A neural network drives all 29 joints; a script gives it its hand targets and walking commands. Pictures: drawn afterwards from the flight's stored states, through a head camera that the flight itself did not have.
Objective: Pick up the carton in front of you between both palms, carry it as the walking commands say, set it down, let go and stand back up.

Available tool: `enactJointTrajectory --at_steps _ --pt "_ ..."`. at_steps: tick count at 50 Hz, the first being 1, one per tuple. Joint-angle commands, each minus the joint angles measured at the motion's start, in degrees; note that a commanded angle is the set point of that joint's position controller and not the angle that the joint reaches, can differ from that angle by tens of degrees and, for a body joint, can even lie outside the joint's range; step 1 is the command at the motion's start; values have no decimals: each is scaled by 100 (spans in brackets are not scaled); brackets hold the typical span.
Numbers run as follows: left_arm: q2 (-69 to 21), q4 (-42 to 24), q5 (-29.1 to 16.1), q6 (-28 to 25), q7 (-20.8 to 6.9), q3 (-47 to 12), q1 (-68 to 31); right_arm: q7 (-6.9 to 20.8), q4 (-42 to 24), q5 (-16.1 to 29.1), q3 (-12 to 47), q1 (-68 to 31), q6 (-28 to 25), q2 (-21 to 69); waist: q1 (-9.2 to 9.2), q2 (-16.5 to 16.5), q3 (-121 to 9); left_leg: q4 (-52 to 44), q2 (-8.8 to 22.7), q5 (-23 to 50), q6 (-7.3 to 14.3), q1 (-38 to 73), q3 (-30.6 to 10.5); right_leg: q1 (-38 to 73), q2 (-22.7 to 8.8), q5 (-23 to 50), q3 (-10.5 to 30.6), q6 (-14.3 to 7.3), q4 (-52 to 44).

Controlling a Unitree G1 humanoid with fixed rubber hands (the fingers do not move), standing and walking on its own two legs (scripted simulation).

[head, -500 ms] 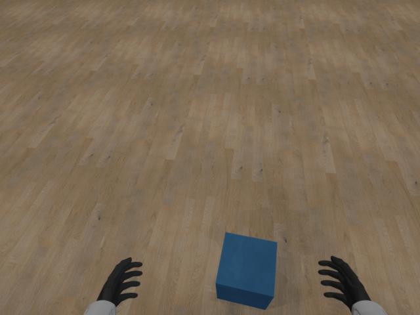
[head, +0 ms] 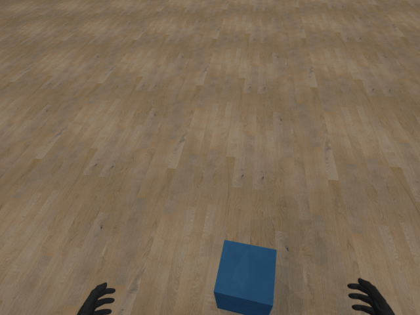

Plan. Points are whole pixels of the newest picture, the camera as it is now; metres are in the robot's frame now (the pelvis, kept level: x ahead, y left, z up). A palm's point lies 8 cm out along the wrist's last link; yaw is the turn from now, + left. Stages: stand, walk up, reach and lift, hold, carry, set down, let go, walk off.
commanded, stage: stand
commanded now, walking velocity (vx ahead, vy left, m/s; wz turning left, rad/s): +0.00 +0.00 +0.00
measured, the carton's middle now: (245, 280) +0.38 -0.05 -0.64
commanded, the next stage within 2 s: none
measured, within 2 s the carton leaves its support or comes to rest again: neither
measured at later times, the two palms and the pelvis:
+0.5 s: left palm out of the picture +0.09 +0.27 -0.09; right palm out of the picture +0.09 -0.30 -0.10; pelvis -0.01 -0.02 +0.00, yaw +1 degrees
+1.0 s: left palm out of the picture +0.06 +0.28 -0.09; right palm out of the picture +0.06 -0.30 -0.10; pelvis -0.03 -0.02 +0.01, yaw +1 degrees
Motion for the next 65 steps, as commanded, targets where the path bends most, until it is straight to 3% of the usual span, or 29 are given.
enactJointTrajectory --at_steps 1,14,40,65 --pt "691 -282 -1 -127 34 146 -221 -58 -272 -11 -135 -159 -148 -647 -16 -349 -205 -361 396 1395 -58 -39 -318 79 -539 1504 444 42 -483" --pt "800 182 -29 -139 44 97 -207 -144 237 30 -21 1 -164 -737 17 -273 -76 -500 473 1293 -56 -86 -406 243 -652 1487 548 19 -639" --pt "976 764 -92 -131 -17 23 -324 -182 878 79 100 29 -204 -955 34 -274 157 -876 604 952 -6 -80 -518 231 -740 734 672 6 -1063" --pt "1128 1111 -146 -127 -37 -46 -431 -169 1250 109 147 -87 -214 -1098 38 -262 159 -1116 678 952 17 -32 -526 330 -792 766 709 -12 -1195"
